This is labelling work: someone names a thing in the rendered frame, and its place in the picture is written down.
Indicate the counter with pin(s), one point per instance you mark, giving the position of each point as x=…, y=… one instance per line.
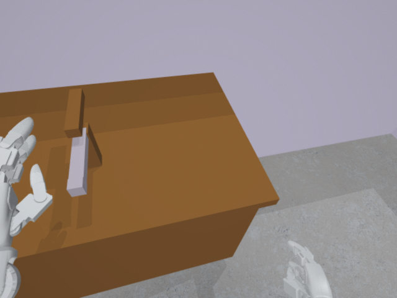
x=173, y=182

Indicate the tap lever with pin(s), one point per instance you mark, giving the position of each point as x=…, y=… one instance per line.
x=77, y=180

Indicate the right robot hand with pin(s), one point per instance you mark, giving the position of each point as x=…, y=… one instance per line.
x=311, y=280

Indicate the left robot forearm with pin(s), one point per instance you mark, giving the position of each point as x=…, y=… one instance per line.
x=9, y=275

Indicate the left robot hand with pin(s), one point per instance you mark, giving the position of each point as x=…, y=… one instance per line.
x=14, y=150

